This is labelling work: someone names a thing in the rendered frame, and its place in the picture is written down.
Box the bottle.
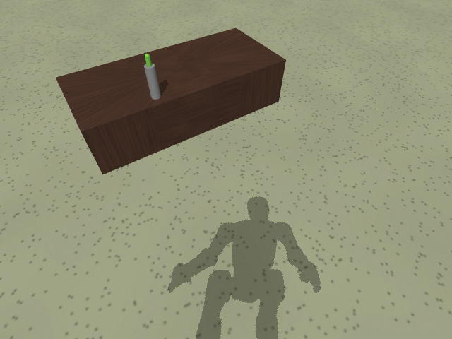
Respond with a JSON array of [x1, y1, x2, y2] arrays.
[[144, 54, 161, 100]]

